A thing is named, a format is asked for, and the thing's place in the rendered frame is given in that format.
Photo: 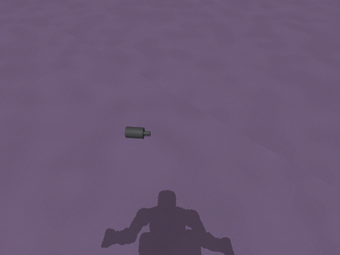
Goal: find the bottle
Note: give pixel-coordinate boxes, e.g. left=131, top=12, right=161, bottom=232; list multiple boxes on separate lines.
left=125, top=126, right=150, bottom=138

